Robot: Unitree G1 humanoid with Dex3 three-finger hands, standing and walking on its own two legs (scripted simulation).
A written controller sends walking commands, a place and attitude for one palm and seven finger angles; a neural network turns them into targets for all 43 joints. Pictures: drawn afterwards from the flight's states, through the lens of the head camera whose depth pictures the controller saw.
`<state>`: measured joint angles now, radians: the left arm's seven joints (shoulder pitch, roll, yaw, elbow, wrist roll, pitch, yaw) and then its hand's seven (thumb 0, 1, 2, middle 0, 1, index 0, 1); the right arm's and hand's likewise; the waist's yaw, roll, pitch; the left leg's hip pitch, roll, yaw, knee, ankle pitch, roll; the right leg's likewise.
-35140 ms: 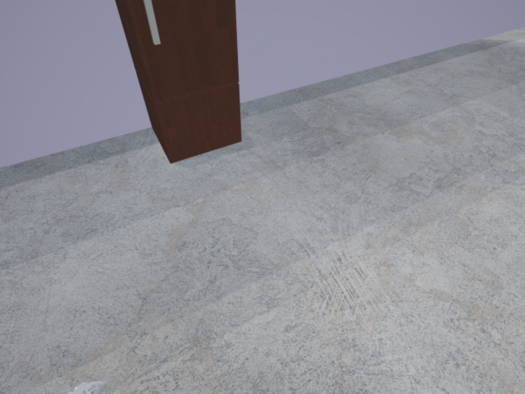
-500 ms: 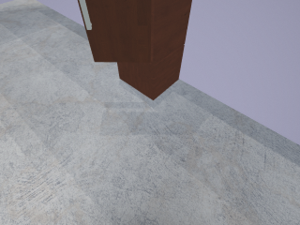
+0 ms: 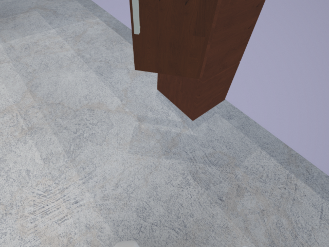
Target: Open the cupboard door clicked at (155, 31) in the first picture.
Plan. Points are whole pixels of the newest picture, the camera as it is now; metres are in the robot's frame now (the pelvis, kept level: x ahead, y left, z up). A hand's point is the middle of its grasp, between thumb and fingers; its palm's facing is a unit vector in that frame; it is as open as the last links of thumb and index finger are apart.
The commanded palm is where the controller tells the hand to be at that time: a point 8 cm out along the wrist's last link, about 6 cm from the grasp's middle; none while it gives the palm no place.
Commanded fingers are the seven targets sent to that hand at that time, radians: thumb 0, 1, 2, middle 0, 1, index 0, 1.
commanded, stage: take the last steps up to it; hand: left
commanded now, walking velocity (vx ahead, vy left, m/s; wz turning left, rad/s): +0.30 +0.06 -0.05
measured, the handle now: (137, 14) +1.09 +0.25 +0.03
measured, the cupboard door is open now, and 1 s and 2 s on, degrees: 42 42 42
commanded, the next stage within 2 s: come to a stop and stand still in 1.08 s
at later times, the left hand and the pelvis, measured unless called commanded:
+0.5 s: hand (113, 198) +0.25 +0.17 -0.13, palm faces +0.05 -0.97 -0.22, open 7.2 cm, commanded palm none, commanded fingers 0.00 0.90 0.90 -0.20 -0.30 -0.20 -0.30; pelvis +0.17 -0.01 +0.02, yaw +0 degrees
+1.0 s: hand (100, 159) +0.38 +0.26 -0.16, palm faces +0.05 -0.99 -0.15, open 7.4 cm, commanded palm none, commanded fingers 0.00 0.90 0.90 -0.20 -0.30 -0.20 -0.30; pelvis +0.36 +0.08 +0.02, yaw -2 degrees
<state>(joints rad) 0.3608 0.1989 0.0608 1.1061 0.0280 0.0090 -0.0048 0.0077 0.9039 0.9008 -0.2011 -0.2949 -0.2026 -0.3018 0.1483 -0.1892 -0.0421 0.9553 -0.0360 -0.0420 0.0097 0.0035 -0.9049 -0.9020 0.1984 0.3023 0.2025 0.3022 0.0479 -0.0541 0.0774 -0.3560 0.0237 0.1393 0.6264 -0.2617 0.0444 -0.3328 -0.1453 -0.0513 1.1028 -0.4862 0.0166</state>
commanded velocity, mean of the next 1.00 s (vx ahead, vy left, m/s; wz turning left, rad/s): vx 0.28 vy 0.05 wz -0.02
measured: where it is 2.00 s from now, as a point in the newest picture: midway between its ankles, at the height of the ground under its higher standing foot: (154, 200)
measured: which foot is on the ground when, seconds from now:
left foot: down 0.00-0.34, up 0.36-0.76, down 0.78-1.00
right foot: up 0.00-0.30, down 0.32-0.78, up 0.80-1.00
